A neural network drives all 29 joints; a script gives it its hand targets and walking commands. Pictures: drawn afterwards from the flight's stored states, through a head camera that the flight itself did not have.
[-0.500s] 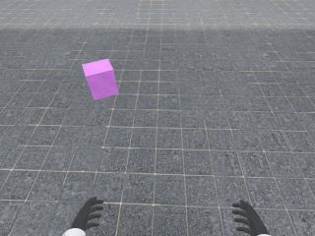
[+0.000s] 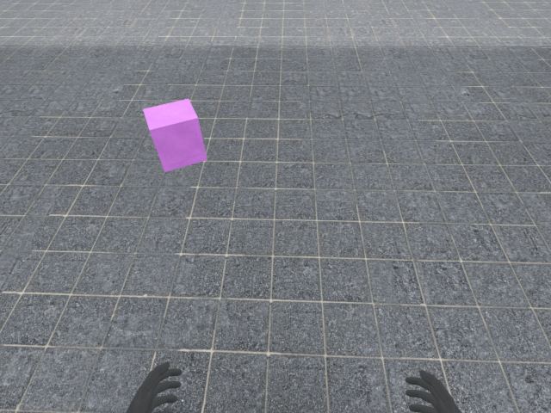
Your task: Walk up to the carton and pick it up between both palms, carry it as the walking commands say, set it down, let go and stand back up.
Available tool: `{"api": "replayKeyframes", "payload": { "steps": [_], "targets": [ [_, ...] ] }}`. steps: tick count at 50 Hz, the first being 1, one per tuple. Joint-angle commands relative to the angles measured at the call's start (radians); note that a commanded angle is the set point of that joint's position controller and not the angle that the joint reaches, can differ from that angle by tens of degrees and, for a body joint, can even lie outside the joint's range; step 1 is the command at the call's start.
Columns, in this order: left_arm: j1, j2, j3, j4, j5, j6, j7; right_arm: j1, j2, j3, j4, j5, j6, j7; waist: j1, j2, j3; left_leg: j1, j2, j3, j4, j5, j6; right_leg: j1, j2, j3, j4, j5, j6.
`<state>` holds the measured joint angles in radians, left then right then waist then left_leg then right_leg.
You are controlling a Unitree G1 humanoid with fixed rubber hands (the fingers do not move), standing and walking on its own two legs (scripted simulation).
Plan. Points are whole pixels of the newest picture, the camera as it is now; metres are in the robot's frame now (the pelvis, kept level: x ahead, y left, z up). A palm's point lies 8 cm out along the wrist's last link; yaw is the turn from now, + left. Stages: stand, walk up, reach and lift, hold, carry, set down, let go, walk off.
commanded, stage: stand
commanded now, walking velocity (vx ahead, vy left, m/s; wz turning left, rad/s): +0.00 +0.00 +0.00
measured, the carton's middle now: (176, 135) +1.47 +0.60 -0.62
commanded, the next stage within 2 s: walk up in 1.80 s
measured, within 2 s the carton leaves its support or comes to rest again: neither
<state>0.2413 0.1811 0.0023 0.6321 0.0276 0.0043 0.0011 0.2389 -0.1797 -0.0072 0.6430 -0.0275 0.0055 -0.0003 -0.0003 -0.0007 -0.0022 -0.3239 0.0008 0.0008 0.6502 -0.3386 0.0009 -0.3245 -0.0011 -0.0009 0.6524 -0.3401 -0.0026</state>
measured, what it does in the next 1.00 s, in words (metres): stands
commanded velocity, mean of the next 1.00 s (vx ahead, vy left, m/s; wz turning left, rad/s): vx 0.00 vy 0.00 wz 0.00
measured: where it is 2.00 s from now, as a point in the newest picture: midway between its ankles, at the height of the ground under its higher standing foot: outside the picture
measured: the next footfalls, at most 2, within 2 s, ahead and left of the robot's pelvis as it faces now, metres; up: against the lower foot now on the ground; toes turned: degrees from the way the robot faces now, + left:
none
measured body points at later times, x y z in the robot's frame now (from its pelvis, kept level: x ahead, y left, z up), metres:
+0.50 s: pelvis +0.00 +0.00 +0.00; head +0.01 +0.00 +0.45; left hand +0.13 +0.23 -0.11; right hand +0.13 -0.23 -0.11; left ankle +0.00 +0.12 -0.72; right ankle +0.00 -0.12 -0.72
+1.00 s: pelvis +0.00 +0.00 +0.01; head +0.01 +0.00 +0.46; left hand +0.11 +0.23 -0.11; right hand +0.11 -0.23 -0.12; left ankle +0.00 +0.12 -0.72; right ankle +0.00 -0.12 -0.72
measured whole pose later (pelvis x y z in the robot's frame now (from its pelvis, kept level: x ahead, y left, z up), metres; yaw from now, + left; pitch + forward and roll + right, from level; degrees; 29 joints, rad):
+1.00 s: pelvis +0.00 +0.00 +0.01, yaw +0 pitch +0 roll +0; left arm 0.27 0.17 0.03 0.72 0.02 0.00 0.01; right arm 0.26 -0.17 -0.03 0.73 -0.02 0.00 -0.01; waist 0.00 0.00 0.01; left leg -0.29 0.00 0.00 0.59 -0.31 0.00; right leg -0.29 0.00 0.00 0.59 -0.31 0.00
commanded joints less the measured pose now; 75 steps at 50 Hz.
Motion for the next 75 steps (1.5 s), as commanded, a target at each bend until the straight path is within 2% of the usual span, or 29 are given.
{"api": "replayKeyframes", "payload": {
  "steps": [1,48,75],
  "targets": [
    [-0.014,0.080,0.024,-0.072,0.000,-0.015,0.002,-0.014,-0.080,-0.024,-0.071,0.000,-0.014,-0.002,0.000,0.000,-0.038,0.012,0.040,-0.054,-0.113,0.140,0.028,0.008,-0.041,0.056,-0.115,0.143,-0.028],
    [0.031,0.075,0.046,0.020,-0.003,-0.017,0.013,0.024,-0.075,-0.045,0.023,0.004,-0.017,-0.012,0.001,0.000,-0.013,0.044,0.049,-0.064,-0.161,0.160,0.038,0.035,-0.049,0.071,-0.162,0.162,-0.039],
    [0.071,0.076,0.056,0.179,-0.009,-0.019,0.026,0.065,-0.078,-0.054,0.182,0.010,-0.019,-0.026,0.001,0.001,0.025,0.082,0.061,-0.074,-0.227,0.176,0.041,0.077,-0.060,0.080,-0.227,0.177,-0.043]
  ]
}}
